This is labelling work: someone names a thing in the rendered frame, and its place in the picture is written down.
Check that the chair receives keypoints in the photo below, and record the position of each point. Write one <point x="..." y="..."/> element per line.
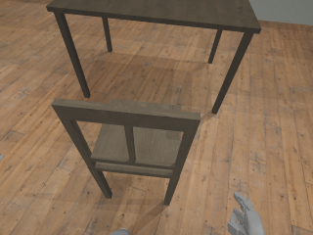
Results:
<point x="136" y="137"/>

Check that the table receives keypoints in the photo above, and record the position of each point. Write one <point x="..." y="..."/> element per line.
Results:
<point x="230" y="15"/>

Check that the right robot hand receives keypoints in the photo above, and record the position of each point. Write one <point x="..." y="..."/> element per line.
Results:
<point x="249" y="223"/>

